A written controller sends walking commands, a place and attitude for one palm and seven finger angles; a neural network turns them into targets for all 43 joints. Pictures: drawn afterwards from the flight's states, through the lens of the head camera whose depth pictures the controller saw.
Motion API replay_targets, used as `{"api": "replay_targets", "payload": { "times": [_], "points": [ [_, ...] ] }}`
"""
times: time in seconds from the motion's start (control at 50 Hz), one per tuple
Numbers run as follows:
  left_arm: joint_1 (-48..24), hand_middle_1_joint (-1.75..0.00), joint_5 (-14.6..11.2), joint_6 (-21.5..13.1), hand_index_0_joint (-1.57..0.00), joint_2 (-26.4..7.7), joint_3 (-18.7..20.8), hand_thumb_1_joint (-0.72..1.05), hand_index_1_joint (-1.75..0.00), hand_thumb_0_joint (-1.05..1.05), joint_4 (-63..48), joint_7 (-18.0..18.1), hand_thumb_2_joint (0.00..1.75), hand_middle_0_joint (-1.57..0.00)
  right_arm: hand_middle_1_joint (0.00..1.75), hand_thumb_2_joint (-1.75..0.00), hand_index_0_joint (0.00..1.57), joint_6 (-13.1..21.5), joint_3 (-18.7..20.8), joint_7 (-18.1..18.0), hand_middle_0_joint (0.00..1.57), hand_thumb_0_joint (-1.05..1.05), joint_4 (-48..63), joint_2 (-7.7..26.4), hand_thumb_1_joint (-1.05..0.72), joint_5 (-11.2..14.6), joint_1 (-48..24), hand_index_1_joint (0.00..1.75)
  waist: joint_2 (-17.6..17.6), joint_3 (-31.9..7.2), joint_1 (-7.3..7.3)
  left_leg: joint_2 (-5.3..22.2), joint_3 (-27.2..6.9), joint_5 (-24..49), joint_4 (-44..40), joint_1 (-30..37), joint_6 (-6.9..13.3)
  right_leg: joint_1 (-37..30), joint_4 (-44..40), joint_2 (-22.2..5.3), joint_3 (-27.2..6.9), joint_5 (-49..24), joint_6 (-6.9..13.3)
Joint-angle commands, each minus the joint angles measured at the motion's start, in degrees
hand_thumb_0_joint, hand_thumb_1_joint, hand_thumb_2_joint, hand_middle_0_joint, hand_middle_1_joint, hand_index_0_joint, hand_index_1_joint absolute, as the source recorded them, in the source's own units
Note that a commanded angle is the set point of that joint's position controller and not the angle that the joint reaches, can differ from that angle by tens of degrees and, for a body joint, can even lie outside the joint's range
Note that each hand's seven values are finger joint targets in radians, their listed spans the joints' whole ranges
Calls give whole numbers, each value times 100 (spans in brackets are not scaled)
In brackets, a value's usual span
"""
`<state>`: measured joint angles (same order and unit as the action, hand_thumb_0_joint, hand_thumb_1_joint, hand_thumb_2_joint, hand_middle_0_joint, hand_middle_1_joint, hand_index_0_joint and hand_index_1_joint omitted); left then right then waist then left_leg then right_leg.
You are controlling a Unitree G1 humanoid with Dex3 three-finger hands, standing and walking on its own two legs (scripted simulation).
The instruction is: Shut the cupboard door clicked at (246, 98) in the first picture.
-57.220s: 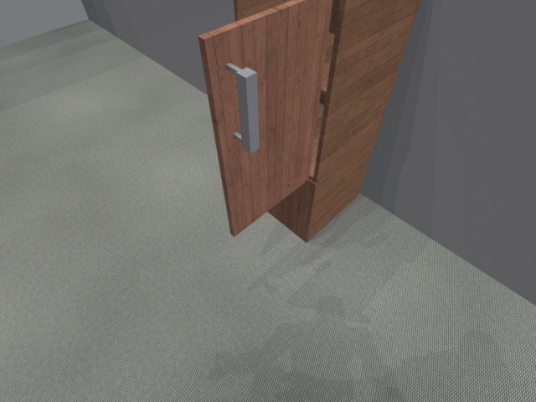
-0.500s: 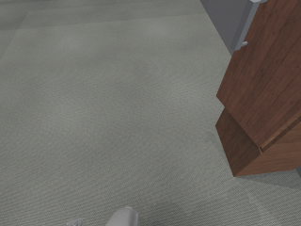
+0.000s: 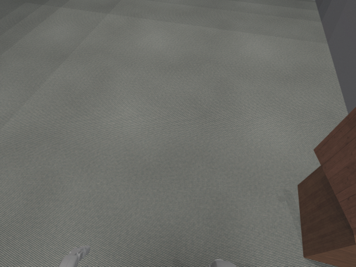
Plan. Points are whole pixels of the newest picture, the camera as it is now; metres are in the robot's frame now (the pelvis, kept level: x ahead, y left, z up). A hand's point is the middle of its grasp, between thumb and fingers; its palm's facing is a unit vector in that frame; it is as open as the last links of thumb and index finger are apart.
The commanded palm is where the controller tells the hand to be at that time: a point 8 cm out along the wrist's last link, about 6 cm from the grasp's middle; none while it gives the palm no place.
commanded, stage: walk to a spot facing it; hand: left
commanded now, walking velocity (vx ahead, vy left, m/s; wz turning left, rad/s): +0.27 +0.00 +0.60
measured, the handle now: out of the picture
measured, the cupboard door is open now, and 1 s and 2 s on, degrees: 17 17 17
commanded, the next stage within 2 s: turn to face it in 1.18 s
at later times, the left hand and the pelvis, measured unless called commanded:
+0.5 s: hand out of the picture -0.01 +0.19 -0.19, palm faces +0.41 -0.90 -0.18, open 7.4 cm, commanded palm none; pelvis +0.10 +0.03 -0.01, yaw +22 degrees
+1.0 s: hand (69, 179) +0.36 +0.35 -0.14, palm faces +0.43 -0.88 -0.20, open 7.4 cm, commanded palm none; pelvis +0.30 +0.11 -0.01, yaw +30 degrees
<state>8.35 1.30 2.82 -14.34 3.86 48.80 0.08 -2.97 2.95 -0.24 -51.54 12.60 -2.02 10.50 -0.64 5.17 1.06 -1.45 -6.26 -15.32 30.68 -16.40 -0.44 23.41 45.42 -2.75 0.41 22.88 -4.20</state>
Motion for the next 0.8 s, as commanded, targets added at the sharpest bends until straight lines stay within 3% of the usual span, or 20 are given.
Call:
{"api": "replay_targets", "payload": {
  "times": [0.0, 0.02, 0.04, 0.06, 0.08, 0.12, 0.14, 0.18, 0.3, 0.38, 0.42, 0.44, 0.46, 0.48, 0.5, 0.52, 0.56, 0.6, 0.66, 0.78],
  "points": [
    [1237, -30, 47, -248, -20, -709, 258, 90, -30, 0, -97, -12, 90, -20, 30, -90, 20, 89, 328, -15, 20, 0, 530, 1003, -90, 59, -406, 30, -232, -689, -573, 448, -893, -1747, -74, -1663, 498, -2439, -1892, 39, 87, -194, 118],
    [1556, -30, 157, -342, -20, -1266, 356, 90, -30, 0, -82, 55, 90, -20, 30, -90, 20, 117, 228, 12, 20, 0, 623, 512, -90, 134, -226, 30, 1635, -802, -733, -353, 32, -2186, 1898, -2720, 74, -3040, -3198, -1554, -1908, 1462, 566],
    [1340, -30, 61, -298, -20, -1397, 298, 90, -30, 0, -180, 100, 90, -20, 30, -90, 20, 125, 245, 40, 20, 0, 725, 600, -90, 77, -399, 30, 2004, -331, -642, -253, 110, -2098, 3421, -2768, -8, -1885, -3899, -2425, -3082, 2381, 947],
    [883, -30, 29, -284, -20, -1248, 279, 90, -30, 0, -336, 116, 90, -20, 30, -90, 20, 84, 284, 100, 20, 0, 746, 729, -90, 36, -354, 30, 1391, 23, -345, 26, -20, -1641, 4011, -2658, 2, -1166, -4060, -2488, -2804, 2586, 1059],
    [552, -30, 25, -356, -20, -991, 275, 90, -30, 0, -371, 135, 90, -20, 30, -90, 20, 82, 293, 107, 20, 0, 638, 687, -90, -10, -158, 30, 1373, -64, -128, 231, -37, -1195, 4244, -2639, -16, -1149, -3967, -2260, -2570, 2253, 1063],
    [243, -30, 5, -460, -20, -632, 151, 90, -30, 0, -356, 106, 90, -20, 30, -90, 20, 72, 297, 205, 20, 0, 441, 693, -90, -15, -76, 30, 1212, 110, 82, 455, 215, -391, 4396, -2312, -113, -858, -3685, -1741, -1080, 846, 891],
    [272, -30, 1, -509, -20, -556, 137, 90, -30, 0, -320, 88, 90, -20, 30, -90, 20, 64, 274, 246, 20, 0, 386, 577, -90, 7, 4, 30, 1078, -7, 111, 449, 362, -150, 4285, -2149, -151, -927, -3548, -1548, -468, 164, 850],
    [621, -30, 8, -576, -20, -524, 153, 90, -30, 0, -170, 87, 90, -20, 30, -90, 20, 87, 226, 294, 20, 0, 352, 411, -90, 43, -28, 30, 948, -167, 15, 422, 600, 13, 3810, -2174, -186, -1512, -3383, -1414, 108, -798, 830],
    [1534, -30, 52, -634, -20, -547, 203, 90, -30, 0, 294, 105, 90, -20, 30, -90, 20, 185, 107, 336, 20, 0, 525, 182, -90, 48, -688, 30, 959, -287, -381, 533, 1021, -222, 2297, -2522, -101, -2924, -3025, -1722, 697, -2472, 931],
    [1612, -30, 79, -618, -20, -718, 240, 90, -30, 0, 396, 71, 90, -20, 30, -90, 20, 275, 40, 370, 20, 0, 623, 176, -90, 65, -905, 30, 1068, -126, -422, 462, 1372, -574, 1055, -1747, 104, -2730, -2696, -1999, 927, -2970, 929],
    [1403, -30, 55, -635, -20, -876, 283, 90, -30, 0, 363, 44, 90, -20, 30, -90, 20, 350, 79, 341, 20, 0, 505, 313, -90, 44, -336, 30, 883, -450, -95, 128, 1674, -646, 517, -684, 277, -2512, -1855, -1944, 1292, -3986, 837],
    [1330, -30, 8, -629, -20, -928, 286, 90, -30, 0, 345, 26, 90, -20, 30, -90, 20, 376, 130, 314, 20, 0, 326, 491, -90, 12, 307, 30, 666, -819, 245, -69, 1747, -212, 67, 490, 347, -2011, -874, -1736, 1617, -4009, 668],
    [1271, -30, -16, -632, -20, -729, 259, 90, -30, 0, 262, -21, 90, -20, 30, -90, 20, 417, 279, 258, 20, 0, 121, 1022, -90, -12, 1200, 30, -307, -1463, 691, 520, 759, -33, -376, 2104, 602, -875, 738, -1401, 1702, -2800, 407],
    [1040, -30, -74, -593, -20, -394, 157, 90, -30, 0, -101, -126, 90, -20, 30, -90, 20, 461, 470, 159, 20, 0, 8, 1803, -90, -23, 1840, 30, -1835, -1779, 912, 2263, -2068, 763, -803, 3303, 1339, 1408, 2468, -403, 1380, 1032, 43],
    [348, -30, -28, -533, -20, -523, 127, 90, -30, 0, -388, -83, 90, -20, 30, -90, 20, 411, 475, 57, 20, 0, -163, 1900, -90, 65, 2121, 30, -1168, -1774, 1064, 2618, -2513, 1224, -1162, 3386, 1657, 1994, 3081, -396, 445, 1139, 162],
    [152, -30, -19, -540, -20, -527, 164, 90, -30, 0, -435, -49, 90, -20, 30, -90, 20, 404, 411, 31, 20, 0, -138, 1732, -90, 65, 1794, 30, -571, -1369, 835, 2569, -2054, 773, -1226, 2717, 1567, 1968, 3179, -615, 215, 764, 232],
    [298, -30, 18, -503, -20, -400, 179, 90, -30, 0, -171, -72, 90, -20, 30, -90, 20, 514, 215, -60, 20, 0, 132, 1119, -90, 51, 946, 30, -588, -761, 431, 2046, -1367, 577, -1370, 1423, 1212, 1661, 2933, -803, -5, -3, 194],
    [623, -30, 68, -416, -20, -253, 178, 90, -30, 0, 47, -120, 90, -20, 30, -90, 20, 620, 121, -81, 20, 0, 127, 853, -90, 56, 628, 30, -549, -469, 120, 1590, -673, 1255, -1528, 968, 1003, 1329, 2447, -700, -2, -550, 114],
    [694, -30, 60, -375, -20, -220, 146, 90, -30, 0, 89, -133, 90, -20, 30, -90, 20, 696, 114, -96, 20, 0, 8, 787, -90, 91, 711, 30, -419, -583, -5, 1463, -461, 1738, -1622, 1281, 1152, 1415, 1963, -578, 32, -945, 31],
    [-175, -30, 34, -353, -20, -176, 98, 90, -30, 0, -216, -177, 90, -20, 30, -90, 20, 712, 117, -81, 20, 0, -262, 666, -90, 107, 986, 30, -380, 21, 23, 1274, -269, 1796, -1960, 1212, 1177, 1631, 740, -506, 46, -1907, -24]
  ]
}}
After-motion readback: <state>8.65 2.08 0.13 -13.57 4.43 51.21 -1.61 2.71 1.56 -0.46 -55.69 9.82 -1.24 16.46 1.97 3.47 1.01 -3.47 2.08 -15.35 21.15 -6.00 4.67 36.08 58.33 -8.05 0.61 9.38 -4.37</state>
